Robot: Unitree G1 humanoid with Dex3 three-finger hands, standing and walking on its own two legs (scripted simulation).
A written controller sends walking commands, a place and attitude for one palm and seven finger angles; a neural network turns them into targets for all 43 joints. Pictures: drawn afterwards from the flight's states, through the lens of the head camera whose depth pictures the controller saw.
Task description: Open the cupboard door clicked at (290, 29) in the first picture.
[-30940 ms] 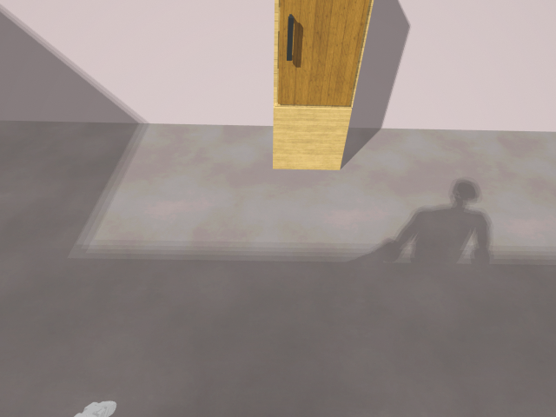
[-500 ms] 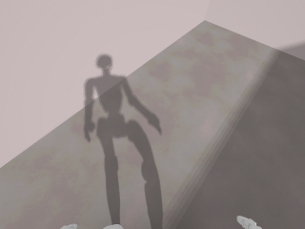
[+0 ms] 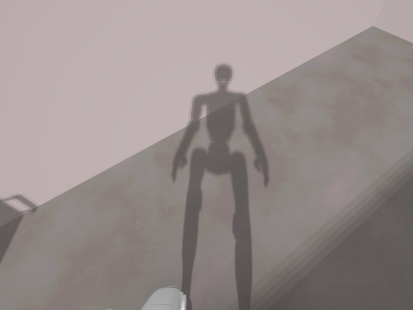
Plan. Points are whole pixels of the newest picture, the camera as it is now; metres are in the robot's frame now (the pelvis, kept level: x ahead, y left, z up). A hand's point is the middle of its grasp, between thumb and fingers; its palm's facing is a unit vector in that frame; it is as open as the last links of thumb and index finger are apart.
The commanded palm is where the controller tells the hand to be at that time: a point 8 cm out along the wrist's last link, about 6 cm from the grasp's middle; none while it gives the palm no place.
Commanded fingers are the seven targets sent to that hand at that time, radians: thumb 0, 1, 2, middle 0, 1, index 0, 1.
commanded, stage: turn to face it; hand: left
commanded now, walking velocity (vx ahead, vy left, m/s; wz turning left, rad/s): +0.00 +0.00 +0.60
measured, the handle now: out of the picture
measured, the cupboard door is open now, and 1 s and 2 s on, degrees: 54 54 54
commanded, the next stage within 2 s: none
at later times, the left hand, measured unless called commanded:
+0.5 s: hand out of the picture +0.06 +0.21 -0.15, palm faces +0.29 -0.90 -0.33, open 7.4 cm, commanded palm none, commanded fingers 0.00 0.90 0.90 -0.20 -0.30 -0.20 -0.30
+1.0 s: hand out of the picture -0.05 +0.17 -0.18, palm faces +0.60 -0.76 -0.24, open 7.4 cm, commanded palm none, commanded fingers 0.00 0.90 0.90 -0.20 -0.30 -0.20 -0.30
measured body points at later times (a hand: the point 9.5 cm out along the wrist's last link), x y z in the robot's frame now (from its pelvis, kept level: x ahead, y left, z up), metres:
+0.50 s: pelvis +0.02 -0.04 -0.02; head +0.08 -0.05 +0.43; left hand +0.04 +0.25 -0.13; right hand +0.18 -0.27 -0.17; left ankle -0.01 +0.12 -0.73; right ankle +0.05 -0.15 -0.74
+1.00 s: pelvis +0.02 -0.05 -0.01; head +0.05 +0.00 +0.43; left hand -0.08 +0.21 -0.16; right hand +0.27 -0.18 -0.14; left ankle -0.03 +0.06 -0.74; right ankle +0.08 -0.17 -0.67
